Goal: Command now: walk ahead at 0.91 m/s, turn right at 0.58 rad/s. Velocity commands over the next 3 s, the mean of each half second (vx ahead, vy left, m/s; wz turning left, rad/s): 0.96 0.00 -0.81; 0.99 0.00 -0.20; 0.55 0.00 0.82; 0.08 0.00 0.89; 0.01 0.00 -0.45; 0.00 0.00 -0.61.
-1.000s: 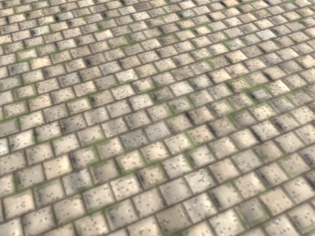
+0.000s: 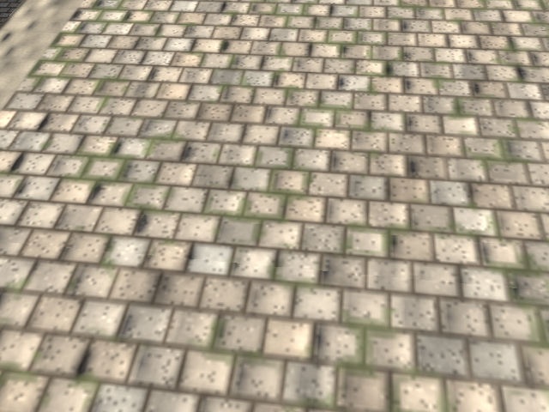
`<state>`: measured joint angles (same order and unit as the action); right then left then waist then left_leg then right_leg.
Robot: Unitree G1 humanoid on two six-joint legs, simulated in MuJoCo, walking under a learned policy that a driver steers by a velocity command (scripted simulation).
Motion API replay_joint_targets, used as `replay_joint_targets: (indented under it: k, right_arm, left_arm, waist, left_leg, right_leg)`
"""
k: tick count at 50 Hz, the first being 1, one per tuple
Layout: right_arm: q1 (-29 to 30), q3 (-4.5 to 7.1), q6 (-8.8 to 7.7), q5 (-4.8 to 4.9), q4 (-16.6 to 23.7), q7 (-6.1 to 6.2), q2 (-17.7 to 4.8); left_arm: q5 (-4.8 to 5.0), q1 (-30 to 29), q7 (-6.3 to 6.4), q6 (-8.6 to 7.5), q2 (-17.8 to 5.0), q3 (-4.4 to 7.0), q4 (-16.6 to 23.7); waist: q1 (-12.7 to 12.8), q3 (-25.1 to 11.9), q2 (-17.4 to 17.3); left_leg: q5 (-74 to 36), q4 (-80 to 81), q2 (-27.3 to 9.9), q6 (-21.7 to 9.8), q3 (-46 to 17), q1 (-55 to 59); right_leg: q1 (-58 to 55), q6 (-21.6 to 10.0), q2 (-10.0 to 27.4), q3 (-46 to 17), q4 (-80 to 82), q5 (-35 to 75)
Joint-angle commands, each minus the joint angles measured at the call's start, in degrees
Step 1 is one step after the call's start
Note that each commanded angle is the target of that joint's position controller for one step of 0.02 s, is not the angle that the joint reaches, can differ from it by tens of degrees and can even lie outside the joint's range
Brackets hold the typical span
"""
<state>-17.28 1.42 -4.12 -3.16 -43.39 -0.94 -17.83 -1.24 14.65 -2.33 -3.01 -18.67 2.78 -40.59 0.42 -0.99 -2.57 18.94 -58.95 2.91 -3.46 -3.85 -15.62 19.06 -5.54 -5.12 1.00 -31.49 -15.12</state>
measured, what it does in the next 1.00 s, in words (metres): walks ahead, turning right: left foot, then right foot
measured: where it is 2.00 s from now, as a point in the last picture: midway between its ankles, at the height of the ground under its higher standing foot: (457, 176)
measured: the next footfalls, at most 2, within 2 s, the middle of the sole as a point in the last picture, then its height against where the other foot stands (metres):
left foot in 0.34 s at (281, 404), level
right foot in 0.80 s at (433, 308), level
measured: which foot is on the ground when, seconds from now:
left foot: up 0.00-0.32, down 0.34-0.80, up 0.82-1.00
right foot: down 0.00-0.36, up 0.38-0.78, down 0.80-1.00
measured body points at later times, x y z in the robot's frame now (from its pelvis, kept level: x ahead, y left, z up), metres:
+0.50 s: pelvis +0.42 -0.04 +0.00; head +0.45 -0.06 +0.45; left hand +0.62 +0.20 -0.11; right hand +0.43 -0.35 -0.10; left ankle +0.48 +0.06 -0.73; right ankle +0.27 -0.08 -0.62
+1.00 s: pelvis +0.81 -0.30 +0.01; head +0.83 -0.31 +0.46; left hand +0.98 -0.08 -0.12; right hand +0.73 -0.56 -0.13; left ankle +0.90 -0.16 -0.63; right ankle +0.74 -0.33 -0.73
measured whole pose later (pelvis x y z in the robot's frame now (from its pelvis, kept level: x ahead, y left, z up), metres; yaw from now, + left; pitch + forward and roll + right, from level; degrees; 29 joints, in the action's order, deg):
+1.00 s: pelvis +0.81 -0.30 +0.01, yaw -30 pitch +0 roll -1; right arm -17.1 1.9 -1.3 -0.5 -48.5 -2.0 -15.7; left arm -1.6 20.2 -0.9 -5.5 -16.0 2.3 -50.5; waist -0.3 2.5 -1.9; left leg 10.3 -71.3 -7.0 -4.3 -2.3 -35.2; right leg 5.6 -4.6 -3.0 10.0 -22.6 -16.5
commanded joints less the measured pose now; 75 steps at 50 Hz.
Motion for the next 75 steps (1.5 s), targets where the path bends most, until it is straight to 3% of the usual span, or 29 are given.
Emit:
replay_joint_targets:
  k: [1, 7, 12, 16, 17, 18, 19, 20, 22, 27, 33, 36, 38, 39, 40, 41, 42, 44, 47, 51, 56, 59, 60, 61, 62, 63, 64, 67, 75]
  right_arm:
    - [7.53, 0.55, -2.56, -1.43, 7.63, -0.68, -6.28]
    - [18.58, -1.39, 0.24, -0.71, 12.05, -1.76, -4.27]
    - [26.68, -2.59, -0.36, 0.78, 15.25, -1.90, -2.65]
    - [8.39, 0.14, -0.61, 1.73, 10.45, 0.60, -8.80]
    - [-3.83, 1.66, -0.73, 1.63, 7.36, 1.96, -11.24]
    - [-15.83, 3.27, -0.95, -0.16, 5.61, 3.40, -15.03]
    - [-9.91, 3.81, -0.66, -1.38, 6.49, 2.93, -18.01]
    - [-3.26, 3.70, -0.18, -0.54, 7.56, 2.61, -12.54]
    - [0.08, 2.11, -0.28, -0.49, 6.15, 2.17, -5.52]
    - [-2.94, 1.22, -2.82, 1.89, -0.16, 0.88, -2.10]
    - [-3.94, 1.28, -4.39, 1.40, -3.20, 0.66, -4.11]
    - [-8.44, 2.00, -3.33, 1.74, -5.83, 1.13, -10.29]
    - [-7.89, 2.37, -1.55, 1.70, -6.91, 2.00, -14.00]
    - [-6.39, 2.29, -0.88, 2.20, -6.94, 2.04, -13.99]
    - [-9.53, 1.00, -0.76, 1.50, -5.68, 1.20, -6.48]
    - [-16.62, -0.01, -1.25, 4.95, -2.74, 0.92, -1.40]
    - [-6.29, 1.47, -1.30, 4.72, -1.37, 1.52, -7.73]
    - [-4.36, 0.93, -0.87, 4.03, -2.37, 0.81, -4.17]
    - [-7.83, 0.94, 2.45, 2.52, -5.18, -0.92, -0.91]
    - [4.12, 0.73, 3.52, 2.63, -0.96, -2.09, 1.43]
    - [11.36, -0.55, 2.22, 1.74, 2.10, -3.53, 2.05]
    - [-5.31, 1.17, 2.02, 1.06, -2.94, -3.33, -2.26]
    - [-17.40, 2.69, 2.25, 1.06, -6.16, -2.32, -4.95]
    - [-20.88, 4.12, 2.30, 1.79, -7.44, -0.66, -7.47]
    - [-17.04, 5.60, 2.67, 2.56, -7.16, 0.54, -13.31]
    - [-13.86, 6.65, 2.57, 1.14, -4.58, 0.16, -18.39]
    - [-7.58, 7.21, 3.21, 1.99, -0.51, 0.42, -16.87]
    - [-0.52, 4.67, 3.48, 3.66, 0.60, 1.49, -7.58]
    - [-3.01, 5.88, 4.38, 3.74, 1.85, 2.18, -9.72]
  left_arm:
    - [0.55, 10.04, 0.41, -0.38, -8.91, 2.87, -0.32]
    - [1.41, 12.53, 1.53, -1.66, -7.50, 2.64, -2.84]
    - [2.04, 15.62, 2.07, -1.78, -8.35, 3.26, -5.43]
    - [1.51, 11.04, 2.24, -2.13, -12.83, 4.18, -5.38]
    - [1.07, 7.92, 2.00, -2.71, -12.72, 4.23, -4.82]
    - [0.40, 7.49, 2.02, -3.42, -4.75, 2.26, -3.58]
    - [3.85, 14.06, 1.83, -2.70, 0.32, 0.47, -0.06]
    - [1.97, 9.57, 2.22, -1.50, -4.71, 0.73, -1.79]
    - [0.20, 2.90, 0.97, -0.20, -5.60, 1.22, -1.78]
    - [-0.85, -5.78, -1.80, 3.15, -0.21, -0.42, 3.79]
    - [-0.90, -17.86, -3.69, 2.43, 0.23, -2.48, 9.18]
    - [-1.26, -16.76, -2.86, 1.33, -1.70, -2.32, 7.28]
    - [-2.05, -2.20, -1.29, 0.97, -5.56, -0.54, 2.75]
    - [-2.55, 9.13, 0.00, 0.87, -7.91, 0.71, -0.98]
    - [-3.41, 12.21, 1.36, 0.80, -13.30, 2.15, -2.62]
    - [-3.83, 10.88, 1.69, 0.21, -16.73, 2.90, -0.37]
    - [-2.27, 9.76, 1.96, 0.17, -13.39, 3.24, -1.19]
    - [-1.99, 3.12, 1.74, -1.49, -6.90, 1.73, -3.27]
    - [-0.74, 1.98, 1.66, -3.36, -1.73, 0.39, -4.95]
    - [0.33, 3.23, 1.24, -5.17, 0.23, 0.08, -7.47]
    - [0.80, 3.47, 2.99, -5.37, -2.09, -0.05, -8.13]
    - [1.35, 2.36, 5.02, -3.88, -8.32, 1.42, -6.61]
    - [1.27, -0.63, 4.88, -3.04, -9.46, 1.92, -5.60]
    - [2.11, -2.63, 3.73, -2.40, -7.46, 1.90, -5.84]
    - [1.08, -0.99, 2.79, -2.38, -0.37, 0.33, -4.10]
    - [1.64, 8.89, 3.56, -2.27, 0.80, -0.62, -0.16]
    - [0.48, 8.08, 4.08, -2.49, -1.81, -1.24, 0.36]
    - [-1.91, 0.77, 4.19, -0.50, -3.59, -0.81, 1.18]
    - [-1.08, -8.39, 4.45, 4.07, -1.86, -1.55, 6.40]
  waist:
    - [2.54, 1.47, 2.86]
    - [2.41, 8.52, 4.30]
    - [5.38, 5.90, 7.01]
    - [-4.73, -7.05, 6.54]
    - [-11.12, -11.90, 6.05]
    - [-13.65, -19.66, -3.57]
    - [-5.74, -26.64, -21.29]
    - [-5.85, -17.23, -10.91]
    - [-4.96, -4.95, 0.60]
    - [-0.95, 4.37, -2.10]
    - [0.14, 10.80, 2.25]
    - [1.75, 8.10, -0.30]
    - [10.10, -1.61, -3.47]
    - [15.93, -6.55, -3.54]
    - [11.56, -12.97, 5.35]
    - [5.79, -24.67, 14.37]
    - [9.18, -19.19, 3.99]
    - [2.85, -1.18, 2.02]
    - [-1.92, 2.20, 4.78]
    - [-1.90, 8.58, 6.20]
    - [-2.83, 10.29, 3.76]
    - [-10.18, -1.24, 6.63]
    - [-15.77, -7.22, 7.05]
    - [-17.31, -7.31, 2.07]
    - [-11.19, -1.57, -11.10]
    - [-4.57, -17.55, -9.05]
    - [-4.19, -20.97, -0.45]
    - [0.56, -2.11, 9.83]
    - [-1.82, -6.82, 2.65]
  left_leg:
    - [-5.69, -9.19, -5.84, 1.06, -2.08, -31.79]
    - [-10.89, 6.91, -5.89, 6.35, 3.76, -29.43]
    - [-22.06, 23.21, -2.53, 5.22, 5.26, -17.87]
    - [-12.78, 27.32, 0.96, 2.57, 4.33, 12.92]
    - [-8.13, 25.92, -3.58, 1.65, 1.33, 26.89]
    - [15.50, 27.67, -17.67, 0.14, -13.06, 39.03]
    - [29.96, 41.23, -31.93, -5.28, -46.81, 44.18]
    - [34.78, 43.88, -27.69, -5.43, -44.27, 35.47]
    - [14.28, 43.47, -23.64, -4.86, -25.73, 21.35]
    - [-6.72, 49.51, -20.58, -2.39, -3.98, 10.77]
    - [-28.37, 57.20, -14.35, -0.30, 16.05, 2.93]
    - [-64.11, 52.22, -16.61, -2.68, 16.05, 12.48]
    - [-78.30, 30.38, -18.22, -3.27, 14.27, 14.63]
    - [-70.78, 13.64, -16.04, -3.00, 13.51, 8.75]
    - [-15.61, -10.12, -9.12, -2.68, 10.44, -5.01]
    - [10.55, -29.34, -2.09, -2.22, -0.07, -21.70]
    - [1.14, -28.81, -4.29, -2.77, -2.82, -25.86]
    - [-5.24, -20.12, -9.09, -2.07, -0.65, -24.20]
    - [-7.19, -15.85, -11.69, -1.00, -0.76, -18.08]
    - [-16.42, -7.76, -11.73, -0.79, 3.59, -25.50]
    - [-28.49, 16.06, -5.38, -3.63, 14.67, -18.65]
    - [-26.95, 20.49, 3.40, -5.03, 16.96, 3.89]
    - [-25.55, 19.64, 3.73, -7.04, 13.06, 16.28]
    - [-30.31, 25.80, 0.66, -9.67, 7.50, 22.04]
    - [-68.20, 20.57, -6.69, -11.87, -2.26, 26.60]
    - [-80.57, 25.17, -18.54, -23.56, -24.70, 40.28]
    - [-58.33, 33.38, -20.65, -24.85, -34.54, 37.01]
    - [-43.94, 40.58, -13.24, -18.27, -25.46, 9.99]
    - [-49.40, 35.19, -3.32, -5.71, -18.51, 5.74]
  right_leg:
    - [-22.68, -9.74, 16.86, -33.88, 19.74, -18.80]
    - [-10.04, -10.37, 9.48, -25.12, 25.57, 2.61]
    - [-11.65, -7.21, 9.11, -24.04, 22.56, 29.44]
    - [-11.06, -2.05, 7.84, -22.16, 0.44, 53.30]
    - [-3.67, -1.32, 5.50, -21.42, -13.47, 47.09]
    - [4.50, -2.07, 1.64, -16.91, -33.50, 14.86]
    - [18.23, -0.73, -2.60, -10.83, -48.12, -13.41]
    - [23.29, -1.60, 2.86, -8.95, -49.65, -6.20]
    - [22.68, -1.05, 7.14, -6.69, -45.88, -0.65]
    - [26.94, 0.07, 12.42, -5.15, -42.55, 1.17]
    - [15.90, -1.53, 8.56, 3.05, -16.77, 17.45]
    - [5.63, -3.79, 1.14, 7.21, -9.25, 12.45]
    - [-11.70, -5.47, -1.19, 4.94, -6.09, 5.04]
    - [-25.41, -6.49, 1.37, 1.95, -0.33, 6.27]
    - [-38.95, -5.88, 15.72, -13.27, -2.86, -6.56]
    - [-50.38, -9.37, 32.47, -43.32, 5.08, -9.89]
    - [-41.77, -7.07, 28.42, -39.40, 11.81, -10.79]
    - [-21.63, -5.11, 23.81, -23.17, 16.02, -2.62]
    - [-11.40, -1.88, 19.53, -9.63, 21.11, 2.91]
    - [-9.92, 2.06, 14.79, 6.12, 25.43, 19.30]
    - [-14.83, 3.91, 13.75, 16.89, 21.72, 51.95]
    - [-16.69, 5.28, 15.98, 15.46, -2.07, 72.33]
    - [-12.56, 5.48, 17.09, 13.45, -17.67, 68.49]
    - [-6.92, 6.26, 11.07, 13.36, -38.08, 34.74]
    - [10.79, 8.19, 0.40, 11.58, -60.90, -19.74]
    - [20.99, 9.13, 0.09, -0.86, -71.41, -18.06]
    - [22.15, 8.00, 2.44, -5.55, -68.81, -13.27]
    - [17.81, 8.88, 7.78, -5.95, -52.39, -9.38]
    - [16.29, 10.52, 8.83, -5.69, -30.68, 3.23]
Over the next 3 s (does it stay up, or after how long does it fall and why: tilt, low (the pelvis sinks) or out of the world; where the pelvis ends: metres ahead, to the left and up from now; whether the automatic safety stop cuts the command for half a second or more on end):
stays up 1.27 -0.59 0.01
